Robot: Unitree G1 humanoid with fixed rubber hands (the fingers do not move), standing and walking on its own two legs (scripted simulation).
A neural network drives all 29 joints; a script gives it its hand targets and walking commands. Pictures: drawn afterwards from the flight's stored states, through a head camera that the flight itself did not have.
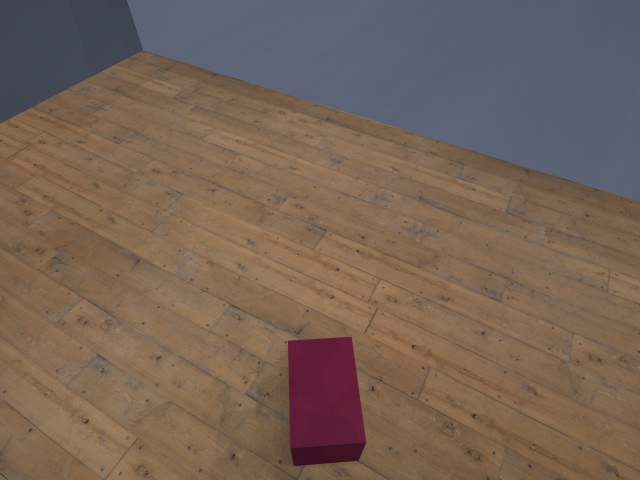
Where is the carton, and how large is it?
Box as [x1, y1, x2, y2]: [288, 337, 365, 465]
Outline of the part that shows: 351,337 288,341 290,448 294,465 358,460 365,443 365,437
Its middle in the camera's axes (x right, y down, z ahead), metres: +0.01 +0.45 +1.12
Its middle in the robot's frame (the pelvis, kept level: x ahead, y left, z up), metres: +0.44 -0.01 -0.68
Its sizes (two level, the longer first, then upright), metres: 0.283 0.186 0.210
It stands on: the floor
